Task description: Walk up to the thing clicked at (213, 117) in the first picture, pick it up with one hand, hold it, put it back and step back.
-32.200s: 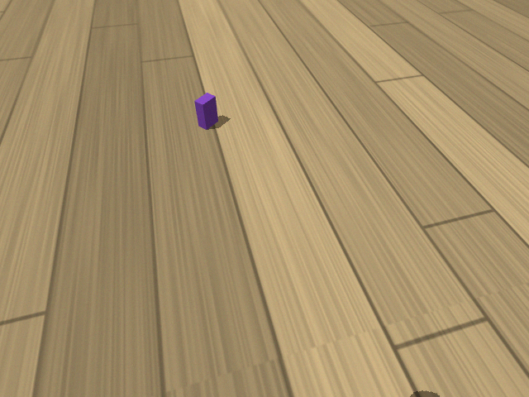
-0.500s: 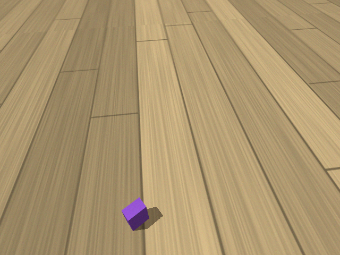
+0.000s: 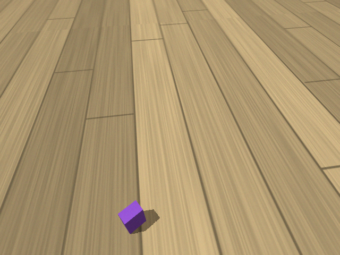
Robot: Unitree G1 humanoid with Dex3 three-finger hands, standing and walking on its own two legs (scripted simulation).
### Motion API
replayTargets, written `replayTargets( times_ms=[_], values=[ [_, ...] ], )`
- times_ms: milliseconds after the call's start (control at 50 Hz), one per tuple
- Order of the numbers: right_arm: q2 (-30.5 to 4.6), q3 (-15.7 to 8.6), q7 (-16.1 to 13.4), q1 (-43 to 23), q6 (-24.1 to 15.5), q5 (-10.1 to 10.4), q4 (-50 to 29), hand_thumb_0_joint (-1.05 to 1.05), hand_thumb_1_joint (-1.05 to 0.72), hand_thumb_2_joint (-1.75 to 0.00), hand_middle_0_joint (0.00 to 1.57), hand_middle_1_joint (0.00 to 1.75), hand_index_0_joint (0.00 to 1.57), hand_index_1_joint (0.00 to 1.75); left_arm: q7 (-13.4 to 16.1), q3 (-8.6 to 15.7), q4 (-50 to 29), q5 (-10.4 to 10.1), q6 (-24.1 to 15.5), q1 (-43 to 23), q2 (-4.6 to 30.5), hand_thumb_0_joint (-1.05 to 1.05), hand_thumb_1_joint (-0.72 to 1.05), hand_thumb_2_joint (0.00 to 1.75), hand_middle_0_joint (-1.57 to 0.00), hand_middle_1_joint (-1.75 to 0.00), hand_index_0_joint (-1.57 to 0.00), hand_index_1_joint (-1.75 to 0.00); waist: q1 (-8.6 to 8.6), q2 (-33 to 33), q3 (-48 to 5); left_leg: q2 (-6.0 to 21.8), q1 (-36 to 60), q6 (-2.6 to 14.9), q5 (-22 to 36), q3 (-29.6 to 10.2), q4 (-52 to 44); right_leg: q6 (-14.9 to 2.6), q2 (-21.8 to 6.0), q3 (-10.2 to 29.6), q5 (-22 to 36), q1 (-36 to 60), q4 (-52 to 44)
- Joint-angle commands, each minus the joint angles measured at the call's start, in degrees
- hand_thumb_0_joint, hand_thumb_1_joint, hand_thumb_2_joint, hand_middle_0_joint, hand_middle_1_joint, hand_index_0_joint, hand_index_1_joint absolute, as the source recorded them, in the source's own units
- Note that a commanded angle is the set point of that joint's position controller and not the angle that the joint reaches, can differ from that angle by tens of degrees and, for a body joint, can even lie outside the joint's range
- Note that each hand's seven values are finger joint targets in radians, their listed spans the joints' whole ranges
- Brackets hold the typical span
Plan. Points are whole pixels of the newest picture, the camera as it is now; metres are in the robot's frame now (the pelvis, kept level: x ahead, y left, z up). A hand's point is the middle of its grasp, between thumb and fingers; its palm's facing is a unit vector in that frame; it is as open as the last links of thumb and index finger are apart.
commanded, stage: stand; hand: left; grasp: from the side
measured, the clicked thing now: (132, 217) +0.41 +0.23 -0.69
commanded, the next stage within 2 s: step back in 0.54 s
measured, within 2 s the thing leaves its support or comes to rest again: neither
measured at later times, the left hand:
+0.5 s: hand out of the picture +0.08 +0.25 -0.16, palm faces -0.02 -0.94 -0.34, open 7.4 cm
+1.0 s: hand out of the picture +0.07 +0.31 -0.18, palm faces -0.06 -0.94 -0.35, open 7.4 cm
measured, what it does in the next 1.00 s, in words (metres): lifts its right foot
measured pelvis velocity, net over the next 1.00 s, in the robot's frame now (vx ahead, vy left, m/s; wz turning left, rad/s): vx -0.08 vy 0.05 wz -0.03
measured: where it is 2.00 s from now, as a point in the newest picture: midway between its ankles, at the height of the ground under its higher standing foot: outside the picture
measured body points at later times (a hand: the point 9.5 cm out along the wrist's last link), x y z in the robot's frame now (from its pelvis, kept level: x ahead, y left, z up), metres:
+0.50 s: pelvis +0.00 +0.00 +0.00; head +0.01 -0.01 +0.45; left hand +0.08 +0.30 -0.13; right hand +0.06 -0.30 -0.14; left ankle -0.01 +0.13 -0.75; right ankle +0.02 -0.12 -0.75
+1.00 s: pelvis -0.08 +0.05 -0.01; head +0.00 +0.09 +0.43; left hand +0.07 +0.36 -0.15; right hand -0.03 -0.27 -0.12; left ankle -0.07 +0.13 -0.75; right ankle -0.08 -0.10 -0.67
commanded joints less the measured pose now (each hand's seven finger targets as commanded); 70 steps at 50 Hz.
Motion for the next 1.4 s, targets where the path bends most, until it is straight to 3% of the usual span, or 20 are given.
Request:
replayTargets(
  times_ms=[0,360,500,520,600,660,760,780,800,820,840,880,900,980,1140,1220,1260,1300,1320,1380],
  values=[
    [-11.8,-2.2,-0.6,-1.5,-1.1,0.1,-3.1,0.00,-0.90,-0.90,0.20,0.30,0.20,0.30,0.6,2.3,-3.2,0.2,-1.2,-2.3,12.3,0.00,0.90,0.90,-0.20,-0.30,-0.20,-0.30,0.18,-0.6,-3.7,6.0,-0.8,1.52,5.1,-4.7,-3.5,-1.21,-6.1,5.3,7.1,1.4,-3.7],
    [-11.5,-2.4,-0.2,-2.2,-1.0,0.2,-3.3,0.00,-0.90,-0.90,0.20,0.30,0.20,0.30,0.5,2.2,-3.5,0.2,-1.4,-1.9,12.6,0.00,0.90,0.90,-0.20,-0.30,-0.20,-0.30,0.21,-1.3,-3.4,6.2,-0.6,1.68,3.4,-4.5,-4.0,-1.50,-5.9,5.5,4.2,0.9,-4.2],
    [-11.8,-2.3,-0.3,-2.0,-1.1,0.3,-3.4,0.00,-0.90,-0.90,0.20,0.30,0.20,0.30,0.5,2.2,-3.9,0.1,-1.4,-1.8,12.8,0.00,0.90,0.90,-0.20,-0.30,-0.20,-0.30,0.07,-0.5,-3.8,6.3,-0.4,1.60,5.1,-4.5,-4.2,-1.56,-6.0,5.4,8.0,1.4,-3.5],
    [-15.3,-3.6,-0.1,-3.6,0.0,0.5,-4.6,0.00,-0.90,-0.90,0.20,0.30,0.20,0.30,0.7,4.7,-5.7,-0.7,-0.7,-1.9,16.9,0.00,0.90,0.90,-0.20,-0.30,-0.20,-0.30,0.28,-1.7,3.1,5.2,-6.1,2.87,10.5,-5.3,1.9,-1.79,-5.7,6.7,16.3,-3.5,0.3],
    [-13.1,-4.0,0.0,-0.2,1.3,1.1,-7.3,0.00,-0.90,-0.90,0.20,0.30,0.20,0.30,1.1,6.0,-9.7,-0.5,-0.1,-0.6,18.4,0.00,0.90,0.90,-0.20,-0.30,-0.20,-0.30,-0.41,-6.2,-6.0,-0.1,-6.1,2.55,4.1,-1.5,16.6,-9.18,-11.7,12.8,20.0,-2.7,-0.3],
    [-12.4,-4.8,0.2,2.8,2.7,0.7,-9.0,0.00,-0.90,-0.90,0.20,0.30,0.20,0.30,1.4,6.5,-13.9,0.9,0.3,-3.8,19.5,0.00,0.90,0.90,-0.20,-0.30,-0.20,-0.30,-0.78,-11.9,-7.5,-3.7,-10.4,3.11,-20.5,-3.3,33.1,-16.11,-19.0,18.0,20.0,-5.9,-0.2],
    [-12.7,-5.4,0.1,7.5,1.8,0.1,-10.4,0.00,-0.90,-0.90,0.20,0.30,0.20,0.30,1.5,5.4,-17.9,0.9,2.0,-6.8,17.0,0.00,0.90,0.90,-0.20,-0.30,-0.20,-0.30,-2.48,-8.2,-8.0,-2.1,-7.6,3.02,-3.5,-1.5,12.2,-9.04,-11.4,10.3,16.0,-6.3,11.4],
    [-13.4,-5.8,-0.1,7.1,1.5,-0.8,-10.9,0.00,-0.90,-0.90,0.20,0.30,0.20,0.30,1.2,5.1,-18.4,0.4,2.7,-5.5,15.3,0.00,0.90,0.90,-0.20,-0.30,-0.20,-0.30,-2.17,-2.3,-6.6,0.9,-6.5,3.34,4.4,-5.3,4.1,-6.54,-7.6,8.4,9.2,-7.9,16.1],
    [-18.6,-7.1,-0.3,6.2,1.1,-2.1,-11.8,0.00,-0.90,-0.90,0.20,0.30,0.20,0.30,1.1,4.7,-19.4,-0.2,2.9,-3.8,12.6,0.00,0.90,0.90,-0.20,-0.30,-0.20,-0.30,-0.78,9.3,-6.5,11.3,-3.1,5.50,18.6,-19.4,1.2,-3.80,0.8,5.4,-3.5,-15.0,24.6],
    [-22.0,-7.6,-0.2,3.2,0.9,-1.7,-13.3,0.00,-0.90,-0.90,0.20,0.30,0.20,0.30,1.7,4.7,-19.3,0.0,3.2,-3.1,12.7,0.00,0.90,0.90,-0.20,-0.30,-0.20,-0.30,-0.22,11.3,-4.8,16.5,-3.4,9.93,31.1,-23.1,2.4,-2.21,7.4,7.1,-24.5,-20.4,32.5],
    [-22.9,-8.1,-0.3,3.7,0.8,-1.5,-14.5,0.00,-0.90,-0.90,0.20,0.30,0.20,0.30,2.2,5.1,-18.8,0.7,3.4,-4.0,13.6,0.00,0.90,0.90,-0.20,-0.30,-0.20,-0.30,-2.65,12.0,-5.4,19.8,-7.3,12.60,28.7,-27.9,0.8,-1.82,8.0,11.9,-28.3,-18.9,40.0],
    [-18.7,-7.0,-1.2,-1.3,0.4,-1.2,-15.6,0.00,-0.90,-0.90,0.20,0.30,0.20,0.30,2.4,5.4,-18.1,0.3,3.7,-2.2,14.8,0.00,0.90,0.90,-0.20,-0.30,-0.20,-0.30,0.22,6.1,-4.4,15.2,-3.0,12.22,31.0,-19.5,4.5,-1.95,7.5,14.4,-22.5,-22.9,48.1],
    [-16.8,-6.5,-1.6,-2.2,0.4,-1.3,-16.0,0.00,-0.90,-0.90,0.20,0.30,0.20,0.30,2.2,5.3,-17.7,-0.3,3.5,0.0,14.0,0.00,0.90,0.90,-0.20,-0.30,-0.20,-0.30,1.79,5.9,-4.3,10.9,-1.0,8.98,33.2,-13.9,7.2,-1.86,7.2,14.0,-18.2,-24.5,47.5],
    [-15.2,-6.4,-2.1,2.3,0.4,-0.3,-17.3,0.00,-0.90,-0.90,0.20,0.30,0.20,0.30,1.6,6.0,-19.4,0.3,2.9,1.6,13.6,0.00,0.90,0.90,-0.20,-0.30,-0.20,-0.30,-0.18,6.6,-6.5,10.9,5.9,9.32,36.7,-13.1,9.9,0.43,6.7,10.3,-17.2,-23.1,43.8],
    [-17.8,-7.2,-1.9,3.1,0.5,-0.3,-20.0,0.00,-0.90,-0.90,0.20,0.30,0.20,0.30,1.0,6.6,-21.5,0.8,2.8,3.0,13.3,0.00,0.90,0.90,-0.20,-0.30,-0.20,-0.30,-1.68,6.7,-6.8,15.1,1.2,14.23,23.2,-16.6,8.8,-0.38,3.5,5.6,-19.2,-15.2,29.2],
    [-18.2,-7.0,-1.4,0.0,0.9,0.0,-20.7,0.00,-0.90,-0.90,0.20,0.30,0.20,0.30,0.2,7.0,-19.9,1.3,2.2,8.1,12.6,0.00,0.90,0.90,-0.20,-0.30,-0.20,-0.30,0.98,5.8,-7.6,13.8,-6.3,11.46,11.6,-15.1,10.4,-2.25,2.3,2.8,-11.1,-5.8,13.2],
    [-16.5,-6.3,-1.1,-0.3,1.2,0.6,-20.6,0.00,-0.90,-0.90,0.20,0.30,0.20,0.30,0.3,7.7,-19.0,2.0,1.6,10.9,14.5,0.00,0.90,0.90,-0.20,-0.30,-0.20,-0.30,2.00,0.9,-7.6,9.8,-14.3,6.81,3.9,-11.9,14.6,-4.73,-1.4,8.7,-4.9,0.5,5.2],
    [-13.8,-5.9,-1.2,-1.9,1.4,1.0,-20.6,0.00,-0.90,-0.90,0.20,0.30,0.20,0.30,0.0,9.3,-22.5,1.8,1.6,4.0,21.8,0.00,0.90,0.90,-0.20,-0.30,-0.20,-0.30,2.39,-17.1,-2.1,-6.3,-19.8,0.97,-21.6,-2.5,36.1,-18.24,-19.3,30.7,-1.4,-10.7,-2.6],
    [-14.7,-6.2,-1.4,-0.9,1.8,0.5,-20.1,0.00,-0.90,-0.90,0.20,0.30,0.20,0.30,0.2,9.0,-24.4,2.0,1.2,1.7,20.8,0.00,0.90,0.90,-0.20,-0.30,-0.20,-0.30,1.76,-14.0,0.0,-6.0,-18.9,0.68,-24.6,-7.9,45.7,-19.46,-20.9,31.8,1.5,-15.3,-2.9],
    [-14.2,-5.4,-1.4,4.3,1.6,1.3,-18.3,0.00,-0.90,-0.90,0.20,0.30,0.20,0.30,1.0,7.8,-25.9,1.4,1.3,-2.6,16.3,0.00,0.90,0.90,-0.20,-0.30,-0.20,-0.30,-0.66,-7.5,0.0,-8.3,-19.8,0.90,-17.8,-9.1,50.5,-14.20,-12.4,16.8,12.7,-12.0,1.8]
  ],
)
